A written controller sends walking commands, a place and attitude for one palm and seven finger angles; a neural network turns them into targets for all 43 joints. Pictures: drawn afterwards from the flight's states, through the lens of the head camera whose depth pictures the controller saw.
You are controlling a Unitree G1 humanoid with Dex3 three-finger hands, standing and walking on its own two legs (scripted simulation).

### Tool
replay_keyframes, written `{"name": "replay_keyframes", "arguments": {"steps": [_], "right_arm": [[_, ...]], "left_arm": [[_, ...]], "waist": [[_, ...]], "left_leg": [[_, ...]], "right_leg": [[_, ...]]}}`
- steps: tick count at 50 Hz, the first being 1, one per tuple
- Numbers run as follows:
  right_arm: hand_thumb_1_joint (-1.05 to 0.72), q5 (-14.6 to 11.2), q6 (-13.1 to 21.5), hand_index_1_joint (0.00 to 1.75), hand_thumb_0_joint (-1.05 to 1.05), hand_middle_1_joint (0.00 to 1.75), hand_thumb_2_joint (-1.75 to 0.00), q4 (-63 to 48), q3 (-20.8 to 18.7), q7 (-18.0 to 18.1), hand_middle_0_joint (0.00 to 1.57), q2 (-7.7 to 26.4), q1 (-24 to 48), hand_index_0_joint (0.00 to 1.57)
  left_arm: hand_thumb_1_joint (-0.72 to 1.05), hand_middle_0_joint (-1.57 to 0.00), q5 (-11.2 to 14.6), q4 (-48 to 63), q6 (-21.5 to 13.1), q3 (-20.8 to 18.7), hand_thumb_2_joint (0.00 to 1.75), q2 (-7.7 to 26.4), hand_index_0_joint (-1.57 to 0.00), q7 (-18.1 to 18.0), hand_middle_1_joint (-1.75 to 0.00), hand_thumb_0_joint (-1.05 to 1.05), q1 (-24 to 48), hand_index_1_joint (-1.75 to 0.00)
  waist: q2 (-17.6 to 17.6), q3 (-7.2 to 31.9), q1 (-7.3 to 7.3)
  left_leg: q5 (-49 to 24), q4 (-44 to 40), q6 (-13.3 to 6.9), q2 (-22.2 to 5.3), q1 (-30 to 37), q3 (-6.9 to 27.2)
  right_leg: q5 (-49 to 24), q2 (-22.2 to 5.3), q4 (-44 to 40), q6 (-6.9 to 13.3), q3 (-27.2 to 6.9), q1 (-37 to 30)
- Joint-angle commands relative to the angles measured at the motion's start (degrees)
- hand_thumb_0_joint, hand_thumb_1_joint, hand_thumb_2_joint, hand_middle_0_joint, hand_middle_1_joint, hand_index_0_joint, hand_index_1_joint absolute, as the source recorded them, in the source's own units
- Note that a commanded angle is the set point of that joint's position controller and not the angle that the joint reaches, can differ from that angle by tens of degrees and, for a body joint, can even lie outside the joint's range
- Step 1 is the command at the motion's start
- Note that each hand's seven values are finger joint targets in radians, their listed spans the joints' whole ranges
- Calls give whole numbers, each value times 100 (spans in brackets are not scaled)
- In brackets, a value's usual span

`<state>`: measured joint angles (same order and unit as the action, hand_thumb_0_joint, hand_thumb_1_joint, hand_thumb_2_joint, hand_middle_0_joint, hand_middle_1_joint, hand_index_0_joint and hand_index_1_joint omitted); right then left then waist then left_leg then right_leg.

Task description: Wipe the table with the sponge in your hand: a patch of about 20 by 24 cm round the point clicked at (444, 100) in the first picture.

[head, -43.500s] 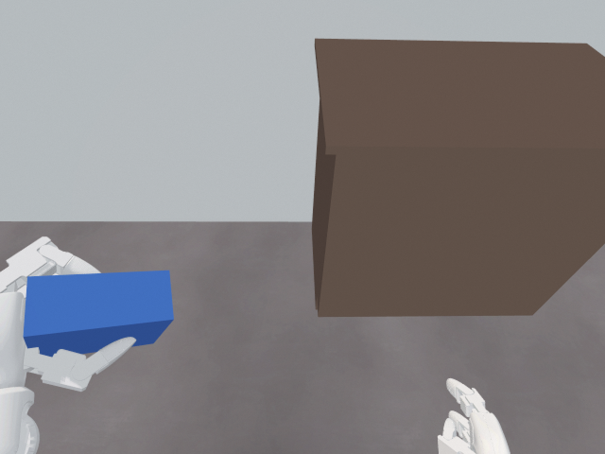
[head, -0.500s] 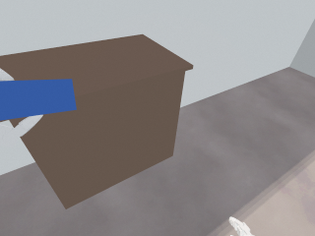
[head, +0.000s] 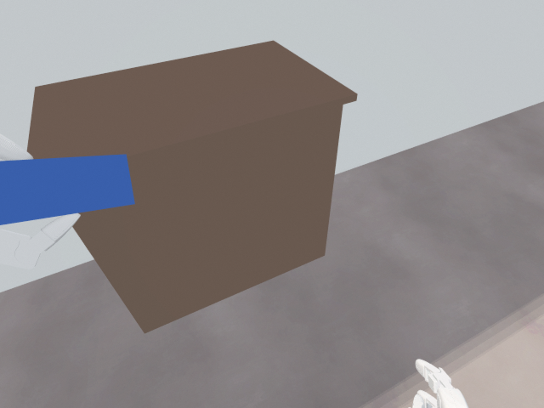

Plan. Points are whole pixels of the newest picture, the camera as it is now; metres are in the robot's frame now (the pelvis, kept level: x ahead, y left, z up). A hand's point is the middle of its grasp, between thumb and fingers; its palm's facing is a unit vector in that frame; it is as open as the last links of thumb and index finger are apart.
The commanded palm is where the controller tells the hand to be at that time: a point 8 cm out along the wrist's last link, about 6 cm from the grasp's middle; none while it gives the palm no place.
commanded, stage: stop stepping back and stand still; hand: left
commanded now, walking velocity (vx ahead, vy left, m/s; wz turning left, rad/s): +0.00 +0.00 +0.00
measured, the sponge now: (74, 187) +0.27 +0.21 +0.27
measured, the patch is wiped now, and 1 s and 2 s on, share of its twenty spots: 0.95 0.95 0.95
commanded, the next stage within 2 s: stand and wait in 0.76 s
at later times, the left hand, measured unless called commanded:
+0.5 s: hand (20, 187) +0.27 +0.27 +0.27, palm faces +0.44 -0.83 -0.34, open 9.3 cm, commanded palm +0.20 +0.31 +0.29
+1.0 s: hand (13, 201) +0.25 +0.26 +0.26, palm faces +0.41 -0.85 -0.33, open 9.3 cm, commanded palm +0.19 +0.32 +0.29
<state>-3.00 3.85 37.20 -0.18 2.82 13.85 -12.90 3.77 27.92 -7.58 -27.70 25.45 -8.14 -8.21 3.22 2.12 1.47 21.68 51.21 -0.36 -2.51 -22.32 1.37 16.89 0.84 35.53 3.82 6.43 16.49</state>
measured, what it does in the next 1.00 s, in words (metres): stands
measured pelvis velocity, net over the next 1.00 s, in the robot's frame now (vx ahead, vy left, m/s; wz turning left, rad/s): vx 0.01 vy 0.05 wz -0.06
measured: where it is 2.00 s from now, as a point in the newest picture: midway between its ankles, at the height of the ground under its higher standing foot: outside the picture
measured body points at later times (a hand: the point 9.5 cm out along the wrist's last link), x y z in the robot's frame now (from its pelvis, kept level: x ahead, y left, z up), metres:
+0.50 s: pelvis +0.02 +0.04 +0.01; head +0.03 +0.04 +0.46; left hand +0.24 +0.31 +0.28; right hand +0.20 -0.20 -0.06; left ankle +0.04 +0.16 -0.72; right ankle +0.02 -0.08 -0.72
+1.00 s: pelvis +0.01 +0.05 +0.01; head +0.02 +0.05 +0.46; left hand +0.22 +0.31 +0.28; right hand +0.18 -0.19 -0.07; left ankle +0.04 +0.16 -0.72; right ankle +0.02 -0.08 -0.72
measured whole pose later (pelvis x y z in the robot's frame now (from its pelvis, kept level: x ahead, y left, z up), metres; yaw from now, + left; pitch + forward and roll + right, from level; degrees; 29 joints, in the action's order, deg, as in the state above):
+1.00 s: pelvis +0.01 +0.05 +0.01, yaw -3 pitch -1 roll -2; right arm -1.4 3.9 35.2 1.8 2.4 11.1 -9.1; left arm 3.8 35.9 -8.0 -25.4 22.3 -8.3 -17.4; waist 1.6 -0.7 1.3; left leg 13.3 29.1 0.0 -2.6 -15.3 -1.7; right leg 11.3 0.4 24.4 -0.3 2.2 12.6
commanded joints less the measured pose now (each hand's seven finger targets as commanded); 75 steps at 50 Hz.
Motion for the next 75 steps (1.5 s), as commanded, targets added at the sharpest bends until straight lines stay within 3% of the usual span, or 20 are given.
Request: {"name": "replay_keyframes", "arguments": {"steps": [1,3,4,5,7,9,10,12,15,19,30,38,43,50,52,55,60,64,69,75], "right_arm": [[-90,28,282,30,0,30,-90,-1083,-166,-80,20,473,835,20],[-90,96,322,30,0,30,-90,-1132,-115,-55,20,361,913,20],[-90,141,360,30,0,30,-90,-1121,-102,-35,20,350,867,20],[-90,174,430,30,0,30,-90,-1161,-129,7,20,398,939,20],[-90,180,481,30,0,30,-90,-1141,-203,38,20,534,981,20],[-90,95,472,30,0,30,-90,-1086,-246,23,20,639,975,20],[-90,73,501,30,0,30,-90,-1050,-240,54,20,580,823,20],[-90,49,414,30,0,30,-90,-943,-203,40,20,502,760,20],[-90,-1,311,30,0,30,-90,-951,-204,35,20,523,839,20],[-90,19,227,30,0,30,-90,-1074,-159,-2,20,514,999,20],[-90,185,402,30,0,30,-90,-1160,-97,40,20,443,1083,20],[-90,112,322,30,0,30,-90,-979,-109,70,20,475,982,20],[-90,125,296,30,0,30,-90,-1084,-84,37,20,457,1099,20],[-90,203,348,30,0,30,-90,-1128,-94,52,20,447,1137,20],[-90,201,363,30,0,30,-90,-1080,-87,60,20,416,1086,20],[-90,176,380,30,0,30,-90,-1064,-120,77,20,454,1039,20],[-90,110,335,30,0,30,-90,-993,-158,78,20,495,951,20],[-90,102,287,30,0,30,-90,-1015,-145,52,20,495,1006,20],[-90,153,315,30,0,30,-90,-1093,-130,42,20,469,1076,20],[-90,171,362,30,0,30,-90,-1110,-148,63,20,462,1050,20]], "left_arm": [[10,-120,150,1586,-415,-548,130,1191,-120,106,-160,0,153,-160],[10,-120,129,2208,-549,-630,130,1214,-120,24,-160,0,-130,-160],[10,-120,138,2479,-588,-696,130,1249,-120,-48,-160,0,-265,-160],[10,-120,141,2809,-617,-727,130,1288,-120,-112,-160,0,-392,-160],[10,-120,147,3053,-666,-798,130,1273,-120,-218,-160,0,-477,-160],[10,-120,153,2907,-634,-812,130,1248,-120,-260,-160,0,-190,-160],[10,-120,130,2573,-533,-896,130,1262,-120,-303,-160,0,-248,-160],[10,-120,109,2054,-461,-847,130,1194,-120,-293,-160,0,-134,-160],[10,-120,124,1301,-321,-682,130,1020,-120,-222,-160,0,40,-160],[10,-120,111,1310,-282,-548,130,988,-120,-96,-160,0,-5,-160],[10,-120,86,2973,-570,-898,130,1351,-120,-237,-160,0,-430,-160],[10,-120,72,1436,-384,-546,130,922,-120,-200,-160,0,148,-160],[10,-120,62,1583,-348,-315,130,809,-120,-114,-160,0,3,-160],[10,-120,50,2572,-528,-749,130,1242,-120,-205,-160,0,-276,-160],[10,-120,65,2573,-569,-743,130,1166,-120,-239,-160,0,-341,-160],[10,-120,85,2297,-546,-745,130,1091,-120,-255,-160,0,-393,-160],[10,-120,79,1611,-429,-615,130,916,-120,-219,-160,0,-278,-160],[10,-120,67,1420,-370,-463,130,857,-120,-154,-160,0,-141,-160],[10,-120,48,1974,-418,-485,130,987,-120,-157,-160,0,-177,-160],[10,-120,71,2453,-504,-755,130,1178,-120,-238,-160,0,-417,-160]], "waist": [[-970,-143,-18],[-764,262,-68],[-604,542,-39],[-114,640,-50],[571,767,-180],[422,663,-216],[38,702,-119],[232,836,-42],[-150,605,-5],[-284,396,-44],[696,820,-155],[187,400,-58],[-140,324,-85],[329,551,-134],[474,647,-135],[482,653,-109],[87,591,-69],[-219,308,-71],[-60,360,-103],[285,635,-125]], "left_leg": [[-209,-9,-63,-266,-733,130],[-446,-1393,-162,-183,178,-128],[-936,-2011,-165,-58,698,-254],[-1388,-2465,-185,-46,1072,-183],[-1772,-2669,-381,-630,1384,546],[-1285,-2613,-347,-769,984,713],[-2004,-2275,-312,-559,993,459],[-2391,-2182,-154,-438,1202,232],[-2260,-2218,-117,-412,1160,259],[-1894,-2342,-136,-392,954,251],[-1997,-2839,-150,-511,1054,380],[-1142,-2901,-84,-464,925,322],[-806,-2848,-102,-368,768,255],[-881,-2929,-115,-340,693,334],[-1030,-2963,-111,-388,773,328],[-1220,-2970,-82,-419,882,347],[-1421,-2838,-64,-413,992,269],[-1039,-2746,-74,-359,826,203],[-855,-2691,-96,-284,776,186],[-1153,-2795,-98,-336,864,271]], "right_leg": [[-1120,-1792,-1974,241,-2040,-516],[-1682,-1589,-1555,230,-1534,-649],[-1465,-1407,-1384,96,-1327,-706],[-1430,-1177,-1139,-35,-1207,-723],[-998,-586,-839,-316,-1002,-395],[-668,-398,-966,-405,-1010,-455],[-1553,-395,-893,-359,-1077,-690],[-2112,-520,-867,-307,-1059,-803],[-2038,-511,-1071,-326,-1017,-764],[-1639,-513,-1280,-343,-944,-684],[-1432,-320,-981,-342,-730,-829],[-1094,-318,-1386,-363,-810,-660],[-822,-430,-1613,-343,-913,-574],[-795,-430,-1450,-289,-912,-711],[-950,-379,-1335,-305,-861,-779],[-1046,-355,-1283,-320,-800,-759],[-1231,-377,-1377,-347,-819,-718],[-914,-457,-1653,-342,-964,-532],[-604,-535,-1741,-293,-1059,-490],[-964,-462,-1451,-289,-969,-721]]}}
